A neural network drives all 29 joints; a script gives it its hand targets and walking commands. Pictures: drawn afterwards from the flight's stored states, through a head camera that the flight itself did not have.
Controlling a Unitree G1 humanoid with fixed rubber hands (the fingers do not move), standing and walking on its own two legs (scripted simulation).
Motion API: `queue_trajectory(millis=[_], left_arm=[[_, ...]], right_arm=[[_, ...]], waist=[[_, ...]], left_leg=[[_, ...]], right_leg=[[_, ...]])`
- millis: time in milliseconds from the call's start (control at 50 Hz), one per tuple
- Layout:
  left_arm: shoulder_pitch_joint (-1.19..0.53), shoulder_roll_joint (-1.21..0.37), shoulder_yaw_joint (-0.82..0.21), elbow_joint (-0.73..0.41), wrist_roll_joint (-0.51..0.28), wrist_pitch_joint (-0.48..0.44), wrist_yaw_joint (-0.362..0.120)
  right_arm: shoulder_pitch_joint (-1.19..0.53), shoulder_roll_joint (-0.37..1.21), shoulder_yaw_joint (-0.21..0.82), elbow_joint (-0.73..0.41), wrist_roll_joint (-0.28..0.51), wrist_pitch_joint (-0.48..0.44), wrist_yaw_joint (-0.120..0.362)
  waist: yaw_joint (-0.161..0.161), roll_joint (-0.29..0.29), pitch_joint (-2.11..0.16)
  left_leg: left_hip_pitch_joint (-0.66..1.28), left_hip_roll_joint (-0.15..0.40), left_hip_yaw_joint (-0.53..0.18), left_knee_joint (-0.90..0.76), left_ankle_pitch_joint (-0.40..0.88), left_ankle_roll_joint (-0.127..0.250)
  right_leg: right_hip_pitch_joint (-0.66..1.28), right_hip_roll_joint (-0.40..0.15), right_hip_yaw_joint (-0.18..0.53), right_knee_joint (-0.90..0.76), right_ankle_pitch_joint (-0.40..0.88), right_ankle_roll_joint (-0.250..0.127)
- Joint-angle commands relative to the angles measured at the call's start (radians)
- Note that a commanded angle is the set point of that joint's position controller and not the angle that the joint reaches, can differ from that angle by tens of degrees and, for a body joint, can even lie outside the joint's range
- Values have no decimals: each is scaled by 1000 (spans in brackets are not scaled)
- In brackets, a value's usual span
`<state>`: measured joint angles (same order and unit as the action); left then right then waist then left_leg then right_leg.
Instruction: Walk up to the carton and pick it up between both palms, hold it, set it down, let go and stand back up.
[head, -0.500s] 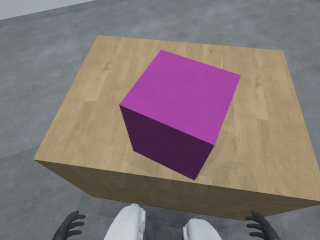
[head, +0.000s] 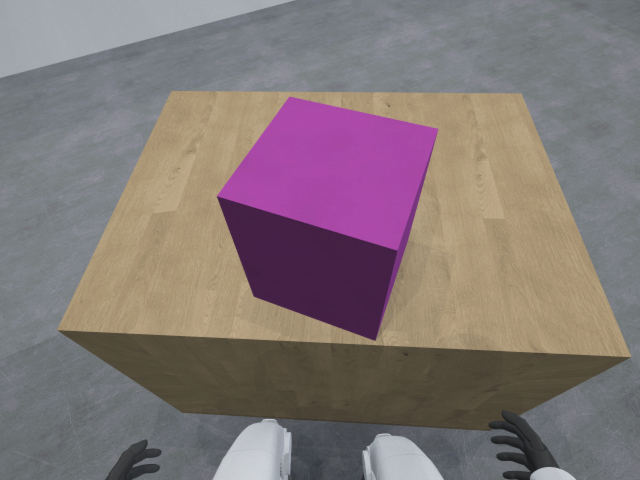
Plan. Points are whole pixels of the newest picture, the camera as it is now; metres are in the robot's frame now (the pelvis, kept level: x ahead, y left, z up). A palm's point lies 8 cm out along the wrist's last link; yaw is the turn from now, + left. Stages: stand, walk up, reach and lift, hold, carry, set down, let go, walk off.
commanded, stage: stand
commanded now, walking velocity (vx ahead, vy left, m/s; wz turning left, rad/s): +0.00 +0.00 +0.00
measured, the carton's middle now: (334, 223) +0.43 -0.02 +0.02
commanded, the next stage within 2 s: none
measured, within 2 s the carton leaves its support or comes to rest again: neither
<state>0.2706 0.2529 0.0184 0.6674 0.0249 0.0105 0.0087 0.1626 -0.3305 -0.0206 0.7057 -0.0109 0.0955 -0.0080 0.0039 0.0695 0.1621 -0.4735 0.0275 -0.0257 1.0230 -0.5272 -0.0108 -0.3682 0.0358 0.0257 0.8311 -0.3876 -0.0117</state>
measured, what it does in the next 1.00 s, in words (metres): stands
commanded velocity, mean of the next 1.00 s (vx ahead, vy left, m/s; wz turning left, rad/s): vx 0.00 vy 0.00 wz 0.00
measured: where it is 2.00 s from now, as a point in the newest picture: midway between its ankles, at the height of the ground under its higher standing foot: outside the picture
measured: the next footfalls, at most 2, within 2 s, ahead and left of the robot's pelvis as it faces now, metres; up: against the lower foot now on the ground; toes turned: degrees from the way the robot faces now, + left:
none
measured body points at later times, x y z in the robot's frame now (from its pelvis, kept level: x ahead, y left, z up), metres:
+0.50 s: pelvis -0.01 +0.02 +0.03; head -0.01 +0.02 +0.48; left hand +0.09 +0.27 -0.09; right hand +0.07 -0.25 -0.09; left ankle +0.01 +0.14 -0.70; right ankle +0.04 -0.12 -0.70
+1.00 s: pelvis +0.00 +0.02 +0.02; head +0.02 +0.01 +0.47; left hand +0.14 +0.26 -0.09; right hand +0.08 -0.25 -0.10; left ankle +0.01 +0.14 -0.70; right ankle +0.04 -0.12 -0.70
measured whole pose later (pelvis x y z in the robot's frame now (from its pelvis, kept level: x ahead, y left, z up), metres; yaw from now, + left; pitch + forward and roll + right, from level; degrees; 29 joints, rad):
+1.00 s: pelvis +0.00 +0.02 +0.02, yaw -6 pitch -2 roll +1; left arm 0.26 0.25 0.01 0.71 0.00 0.01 0.00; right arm 0.25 -0.28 0.01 0.74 0.00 0.03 0.01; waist 0.00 0.00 0.05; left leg -0.25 0.04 0.09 0.62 -0.34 0.00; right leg -0.35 0.04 0.16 0.64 -0.27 0.03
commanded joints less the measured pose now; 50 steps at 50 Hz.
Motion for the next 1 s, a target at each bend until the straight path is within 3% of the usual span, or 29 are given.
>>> queue_trajectory(millis=[0, 40, 80, 100, 120, 140, 200, 260, 460, 720, 980], left_arm=[[-73, 227, 77, -135, 8, -30, 20], [-51, 214, 70, -125, 5, -18, 10], [-51, 206, 57, -118, -11, -8, -2], [-5, 179, 48, -121, -22, -9, -8], [12, 144, 44, -131, -44, -7, -11], [-14, 157, 51, -109, -32, -4, -8], [-3, 157, 60, -77, -24, -13, -19], [-3, 161, 59, -73, -23, -28, -19], [11, 159, 58, -53, -21, -34, -12], [23, 161, 47, -46, -22, -33, -7], [-4, 164, 46, -59, -21, -26, -4]], right_arm=[[35, -98, -37, -74, -4, -44, -3], [45, -77, -32, -70, 4, -60, 9], [85, -81, -40, -67, 9, -78, 12], [96, -113, -48, -69, 3, -88, 9], [23, -190, -66, -71, 15, -93, 12], [9, -160, -59, -65, 22, -98, 15], [7, -124, -39, -74, 15, -102, 15], [57, -108, -38, -58, 17, -101, 21], [98, -97, -37, -64, 14, -105, 20], [100, -102, -25, -61, 12, -100, 13], [85, -109, -21, -64, 13, -93, 10]], waist=[[-6, -251, -135], [-2, -288, -170], [-39, -257, -182], [-33, -190, -208], [23, -37, -190], [18, -36, -174], [29, -60, -107], [13, -39, -100], [-4, -51, -111], [-10, -89, -168], [-8, -89, -175]], left_leg=[[24, 27, -42, 0, -33, -9], [93, 23, 7, -219, -23, -14], [275, 3, 21, -521, 207, 13], [352, 49, -101, -563, 249, 50], [210, 145, -251, -602, 96, 106], [78, 180, -277, -655, -23, 130], [-11, 111, -162, -670, -90, 68], [80, 75, -106, -635, 0, 50], [138, 86, -81, -628, 43, 61], [227, 88, -28, -566, 232, 59], [230, 105, 9, -560, 261, 63]], right_leg=[[7, -280, 413, -425, 182, -217], [52, -232, 356, -393, 151, -167], [-28, -194, 293, -337, 113, -89], [-89, -176, 260, -291, 92, -42], [-57, -62, 124, -273, -3, 2], [81, -44, 97, -202, 18, 1], [150, -67, 138, -299, 36, -22], [66, -92, 179, -354, -11, -32], [27, -81, 184, -374, 32, -20], [25, -84, 211, -347, 200, -20], [37, -68, 222, -304, 286, -20]])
